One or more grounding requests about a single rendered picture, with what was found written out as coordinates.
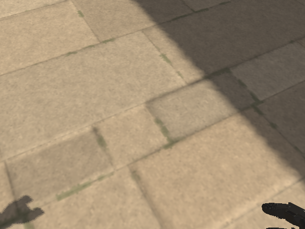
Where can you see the right robot hand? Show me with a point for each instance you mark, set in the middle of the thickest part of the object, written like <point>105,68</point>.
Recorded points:
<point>290,212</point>

